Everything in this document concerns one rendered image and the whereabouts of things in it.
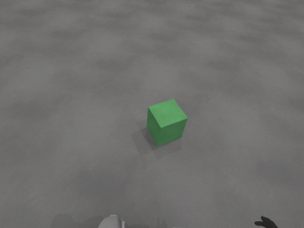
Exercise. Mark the right robot hand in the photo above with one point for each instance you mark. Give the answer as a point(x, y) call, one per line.
point(266, 222)

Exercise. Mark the carton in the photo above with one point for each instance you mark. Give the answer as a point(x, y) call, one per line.
point(165, 122)

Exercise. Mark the left robot thigh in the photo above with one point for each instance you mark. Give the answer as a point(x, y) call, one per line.
point(112, 222)

